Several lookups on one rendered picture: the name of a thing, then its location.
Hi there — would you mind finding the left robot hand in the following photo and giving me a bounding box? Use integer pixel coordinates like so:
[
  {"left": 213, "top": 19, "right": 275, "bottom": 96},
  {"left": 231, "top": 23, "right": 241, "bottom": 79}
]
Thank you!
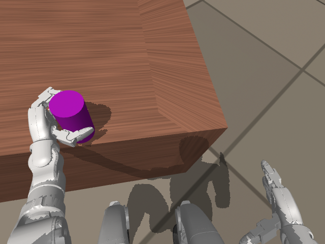
[{"left": 28, "top": 87, "right": 94, "bottom": 147}]

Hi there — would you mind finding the left robot arm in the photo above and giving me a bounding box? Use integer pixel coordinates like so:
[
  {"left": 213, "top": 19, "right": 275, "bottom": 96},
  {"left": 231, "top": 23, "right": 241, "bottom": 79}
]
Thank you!
[{"left": 7, "top": 139, "right": 72, "bottom": 244}]

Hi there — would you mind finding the can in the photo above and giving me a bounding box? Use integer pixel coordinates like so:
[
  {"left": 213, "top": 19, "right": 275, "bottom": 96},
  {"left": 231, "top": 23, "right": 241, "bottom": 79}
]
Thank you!
[{"left": 49, "top": 90, "right": 95, "bottom": 143}]

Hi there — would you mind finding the right robot hand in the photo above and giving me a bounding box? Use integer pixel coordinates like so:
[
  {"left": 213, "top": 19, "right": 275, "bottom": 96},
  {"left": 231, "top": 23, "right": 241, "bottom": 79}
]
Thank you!
[{"left": 239, "top": 160, "right": 304, "bottom": 244}]

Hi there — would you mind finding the right robot arm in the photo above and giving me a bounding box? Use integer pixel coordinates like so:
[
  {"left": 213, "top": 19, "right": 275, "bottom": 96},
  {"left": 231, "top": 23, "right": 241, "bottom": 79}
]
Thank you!
[{"left": 280, "top": 224, "right": 319, "bottom": 244}]

